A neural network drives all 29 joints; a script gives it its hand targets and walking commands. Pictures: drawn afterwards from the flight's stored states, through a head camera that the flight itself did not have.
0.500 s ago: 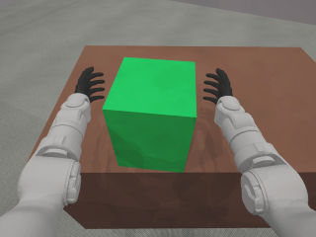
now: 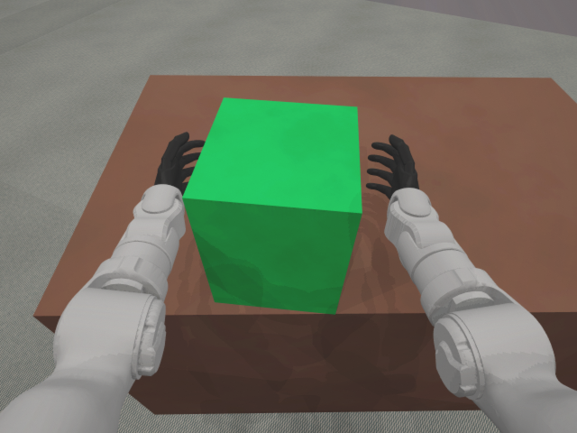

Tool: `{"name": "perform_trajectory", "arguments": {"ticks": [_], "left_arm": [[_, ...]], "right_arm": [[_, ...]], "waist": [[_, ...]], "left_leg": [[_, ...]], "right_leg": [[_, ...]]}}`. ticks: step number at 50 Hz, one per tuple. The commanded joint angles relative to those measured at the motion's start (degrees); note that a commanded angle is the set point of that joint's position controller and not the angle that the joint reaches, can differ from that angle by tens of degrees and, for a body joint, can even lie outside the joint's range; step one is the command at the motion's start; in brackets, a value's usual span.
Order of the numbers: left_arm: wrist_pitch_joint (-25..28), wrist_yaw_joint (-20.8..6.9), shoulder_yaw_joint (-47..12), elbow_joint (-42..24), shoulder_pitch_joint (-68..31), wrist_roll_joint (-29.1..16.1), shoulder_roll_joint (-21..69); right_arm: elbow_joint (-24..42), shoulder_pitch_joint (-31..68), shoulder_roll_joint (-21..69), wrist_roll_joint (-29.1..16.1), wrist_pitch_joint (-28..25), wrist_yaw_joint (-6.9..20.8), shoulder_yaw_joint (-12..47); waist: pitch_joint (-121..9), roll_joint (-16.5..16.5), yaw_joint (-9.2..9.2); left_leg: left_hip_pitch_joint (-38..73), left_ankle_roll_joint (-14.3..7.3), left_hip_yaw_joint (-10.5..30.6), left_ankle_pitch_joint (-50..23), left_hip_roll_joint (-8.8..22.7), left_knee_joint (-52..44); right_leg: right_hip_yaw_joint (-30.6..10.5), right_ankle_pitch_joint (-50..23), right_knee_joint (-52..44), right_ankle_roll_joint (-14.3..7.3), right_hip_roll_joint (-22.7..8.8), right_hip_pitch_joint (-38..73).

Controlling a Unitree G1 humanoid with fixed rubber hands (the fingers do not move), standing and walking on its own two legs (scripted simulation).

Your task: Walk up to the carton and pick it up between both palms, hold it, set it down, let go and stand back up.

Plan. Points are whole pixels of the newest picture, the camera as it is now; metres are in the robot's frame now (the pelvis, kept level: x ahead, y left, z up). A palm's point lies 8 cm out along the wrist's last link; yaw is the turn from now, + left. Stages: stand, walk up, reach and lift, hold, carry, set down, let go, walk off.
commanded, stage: reach and lift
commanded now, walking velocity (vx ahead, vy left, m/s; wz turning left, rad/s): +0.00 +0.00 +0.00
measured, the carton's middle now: (281, 210) +0.45 +0.01 +0.06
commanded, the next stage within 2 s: none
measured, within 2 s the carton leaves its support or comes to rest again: neither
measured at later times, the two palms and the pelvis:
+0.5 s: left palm (180, 189) +0.45 +0.16 +0.12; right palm (385, 194) +0.42 -0.14 +0.11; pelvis +0.00 +0.01 +0.01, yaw +1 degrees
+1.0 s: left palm (180, 194) +0.44 +0.16 +0.11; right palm (385, 203) +0.41 -0.13 +0.11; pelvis +0.03 +0.02 +0.01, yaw +0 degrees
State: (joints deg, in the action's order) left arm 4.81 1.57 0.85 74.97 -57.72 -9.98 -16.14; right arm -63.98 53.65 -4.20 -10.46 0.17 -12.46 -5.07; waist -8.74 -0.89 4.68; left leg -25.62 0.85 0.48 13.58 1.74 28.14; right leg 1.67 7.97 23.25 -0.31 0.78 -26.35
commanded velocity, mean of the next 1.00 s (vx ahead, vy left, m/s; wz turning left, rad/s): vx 0.00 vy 0.00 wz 0.00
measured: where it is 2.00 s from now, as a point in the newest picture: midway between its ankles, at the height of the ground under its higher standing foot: outside the picture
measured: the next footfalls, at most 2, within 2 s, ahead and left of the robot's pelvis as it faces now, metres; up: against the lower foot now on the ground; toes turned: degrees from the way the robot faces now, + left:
none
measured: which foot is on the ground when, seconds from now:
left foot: down 0.00-1.00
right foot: down 0.00-1.00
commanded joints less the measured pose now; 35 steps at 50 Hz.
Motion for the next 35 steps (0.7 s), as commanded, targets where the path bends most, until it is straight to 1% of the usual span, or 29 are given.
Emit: {"name": "perform_trajectory", "arguments": {"ticks": [1,2,3,4,5,6,7,8,9,10,11,12,13,14,16,17,19,20,21,22,24,25,26,27,28,30,32,33,35], "left_arm": [[2.02,0.17,2.33,-8.79,-27.14,1.65,-5.36],[1.97,0.16,3.12,-9.17,-26.84,2.08,-5.38],[1.89,0.31,2.95,-9.71,-27.22,2.39,-4.51],[1.67,0.40,3.81,-9.94,-27.41,2.98,-4.57],[1.38,0.40,3.98,-10.26,-27.56,3.13,-4.13],[1.29,0.33,4.71,-10.76,-27.34,3.87,-3.66],[1.15,0.38,4.69,-11.29,-27.89,4.40,-3.17],[0.98,0.53,4.75,-12.14,-27.88,4.90,-2.24],[0.84,0.51,5.05,-13.02,-29.22,5.30,-2.02],[0.51,0.85,5.55,-13.57,-28.71,6.09,-1.43],[-0.02,0.92,6.06,-13.16,-28.43,6.68,-0.70],[-0.37,0.88,6.41,-14.56,-28.02,7.28,0.05],[-0.73,0.76,6.68,-14.55,-28.40,8.05,1.15],[-0.86,0.65,7.21,-15.27,-28.33,8.82,2.11],[-0.86,0.47,8.51,-16.52,-28.19,10.69,3.53],[-0.82,0.40,9.15,-17.24,-28.55,11.51,4.21],[-0.72,-0.35,10.35,-17.70,-28.87,13.83,7.68],[-0.69,-0.71,11.76,-17.78,-28.04,15.30,9.25],[-0.70,-1.28,12.60,-17.44,-28.27,16.75,10.97],[-0.87,-2.20,13.80,-16.82,-28.71,18.59,14.02],[-0.57,-4.85,16.91,-17.73,-29.14,24.08,21.63],[-0.37,-6.39,18.18,-18.68,-28.91,27.07,26.41],[-0.54,-7.87,18.76,-18.58,-27.37,29.97,31.48],[-0.76,-9.37,18.52,-17.98,-26.74,31.37,36.63],[-1.02,-10.38,18.47,-17.70,-24.81,32.51,38.49],[-2.33,-11.37,18.68,-17.66,-21.72,33.66,39.76],[-3.51,-11.68,18.62,-18.80,-19.85,34.05,39.60],[-4.01,-11.87,18.10,-20.22,-19.50,33.94,39.57],[-4.57,-12.17,17.66,-22.05,-18.36,33.24,40.39]], "right_arm": [[8.90,23.28,-4.48,0.85,-2.01,-0.37,-0.48],[9.81,23.05,-3.90,1.30,-2.06,-0.51,-0.62],[9.23,23.18,-3.75,2.20,-2.12,-0.64,-1.59],[9.79,23.40,-3.29,2.46,-2.01,-0.71,-1.80],[10.10,23.17,-2.73,3.08,-1.97,-0.92,-2.24],[10.30,23.35,-1.77,3.86,-1.86,-1.09,-2.45],[11.19,23.77,-1.77,4.89,-1.91,-1.28,-3.64],[11.37,23.18,-0.99,5.12,-1.76,-1.25,-3.90],[11.62,23.67,-0.27,6.19,-1.62,-1.40,-4.92],[11.53,23.46,-0.10,6.85,-1.58,-1.34,-5.48],[11.46,23.19,0.22,7.42,-1.36,-1.44,-6.13],[12.18,22.45,0.76,8.25,-1.34,-1.55,-6.67],[11.52,22.71,1.46,8.68,-1.25,-1.50,-7.17],[12.22,22.87,2.42,9.26,-1.31,-1.25,-7.54],[13.13,22.69,4.11,11.15,-1.65,-0.76,-9.13],[13.10,22.69,4.48,12.47,-1.85,-0.41,-10.40],[13.47,23.03,7.59,14.30,-2.22,1.09,-11.79],[14.11,22.83,8.60,16.10,-2.72,1.67,-13.20],[13.76,22.50,10.18,18.05,-3.04,2.33,-14.36],[13.69,23.15,13.20,20.56,-3.26,3.34,-15.54],[14.55,22.59,22.48,26.75,-4.10,6.56,-17.88],[15.81,22.28,27.41,29.77,-4.64,8.62,-18.60],[17.00,22.26,32.49,32.89,-5.24,10.76,-19.61],[18.24,23.02,37.26,34.79,-5.73,12.72,-18.32],[18.64,21.55,39.10,36.35,-6.03,14.08,-17.49],[18.70,19.50,39.32,37.66,-6.07,15.56,-16.49],[17.84,16.87,39.43,38.04,-5.98,15.99,-15.68],[18.56,16.80,39.38,37.86,-6.26,15.99,-15.50],[18.36,14.80,39.96,37.53,-6.72,16.13,-13.77]], "waist": [[-30.35,4.55,-1.09],[-30.19,4.42,-1.24],[-29.80,4.66,-0.42],[-29.17,4.78,-1.13],[-29.31,4.06,-0.53],[-29.26,3.50,-0.93],[-29.67,4.13,-0.38],[-29.42,4.78,-0.64],[-30.06,4.48,0.03],[-29.54,5.38,-0.81],[-29.14,4.69,-0.44],[-29.52,5.05,-0.21],[-28.09,5.26,-0.18],[-27.86,5.44,-0.48],[-28.66,5.07,-0.33],[-28.84,5.96,-0.22],[-26.95,6.17,-0.26],[-26.87,5.52,-0.93],[-25.59,5.03,-0.60],[-24.96,4.49,-0.84],[-23.24,4.75,-0.85],[-22.86,5.26,-1.45],[-21.78,5.95,-1.61],[-21.03,4.95,-1.85],[-20.61,4.49,-2.35],[-17.93,3.33,-2.68],[-14.25,1.87,-2.71],[-13.34,1.91,-2.92],[-12.17,1.01,-2.51]], "left_leg": [[9.53,2.96,-2.44,-20.58,-2.12,-1.59],[8.80,2.69,-2.67,-20.31,-2.18,-1.81],[9.02,3.07,-2.63,-20.06,-2.23,-2.02],[8.65,2.86,-2.68,-19.37,-2.30,-2.19],[9.19,2.76,-2.84,-19.35,-2.46,-2.41],[9.25,2.52,-3.06,-19.18,-2.42,-2.39],[9.51,2.81,-3.06,-18.68,-2.38,-2.61],[9.72,2.93,-3.11,-18.85,-2.52,-2.89],[10.02,2.93,-3.24,-18.30,-2.54,-2.84],[10.41,3.11,-3.27,-18.49,-2.34,-3.00],[10.24,3.00,-3.30,-17.93,-2.41,-3.20],[10.79,2.93,-3.56,-18.51,-2.49,-3.38],[11.10,3.01,-3.64,-18.39,-2.48,-3.61],[11.24,3.05,-3.52,-18.45,-2.31,-3.63],[12.31,2.84,-3.90,-18.79,-2.51,-4.17],[12.43,3.09,-4.06,-18.89,-2.55,-4.26],[13.70,3.14,-4.19,-18.52,-2.52,-4.88],[14.34,3.03,-4.42,-18.37,-2.58,-5.24],[14.66,2.98,-4.63,-17.96,-2.60,-5.96],[14.46,2.79,-4.81,-17.15,-2.59,-6.55],[15.45,2.85,-5.31,-17.05,-2.68,-7.92],[16.66,3.07,-5.65,-18.06,-2.64,-8.61],[18.44,3.26,-6.04,-19.56,-2.74,-9.07],[19.84,3.40,-6.41,-21.47,-2.80,-9.29],[20.70,3.49,-7.17,-22.66,-2.90,-9.38],[21.05,3.34,-7.34,-22.48,-2.86,-10.36],[21.61,3.27,-7.42,-23.68,-2.60,-10.65],[22.04,3.26,-7.68,-23.89,-2.58,-10.85],[22.86,3.41,-7.42,-26.92,-2.63,-10.47]], "right_leg": [[0.45,-18.43,1.15,0.59,0.81,21.37],[0.17,-19.00,1.21,0.70,0.62,22.09],[0.76,-18.78,1.03,0.74,0.65,21.68],[0.51,-18.05,0.73,0.83,0.49,22.08],[0.55,-18.62,0.70,1.05,0.59,22.41],[0.45,-18.64,0.61,1.21,0.64,22.69],[0.62,-18.52,0.65,1.28,0.57,22.18],[0.73,-17.78,0.22,1.10,0.65,22.48],[0.82,-17.53,-0.03,1.19,0.46,22.12],[0.75,-16.57,-0.11,1.09,0.63,21.81],[0.81,-16.31,-0.60,1.04,0.46,22.40],[0.86,-17.19,-0.52,1.08,0.38,22.99],[1.09,-16.78,-0.88,1.10,0.56,22.63],[1.13,-16.33,-1.01,0.90,0.53,22.92],[1.35,-16.80,-1.41,0.88,0.41,23.84],[1.44,-16.33,-1.60,0.79,0.37,23.86],[1.78,-14.80,-2.38,0.49,0.55,23.68],[1.93,-14.19,-2.88,0.51,0.71,23.98],[1.96,-13.90,-3.36,0.54,0.62,24.32],[2.18,-13.28,-3.67,0.58,0.63,25.42],[2.42,-13.93,-4.13,0.85,0.70,28.21],[2.70,-14.20,-4.52,0.90,0.77,30.13],[3.31,-14.54,-4.95,0.96,0.83,31.49],[3.85,-15.95,-5.14,1.31,1.14,32.51],[3.87,-17.48,-5.10,1.36,1.11,34.23],[4.43,-17.84,-5.54,2.12,1.32,35.06],[4.60,-17.06,-6.13,2.46,1.55,34.25],[4.74,-16.57,-6.26,2.53,1.63,34.04],[4.69,-18.07,-6.36,2.76,1.97,34.33]]}}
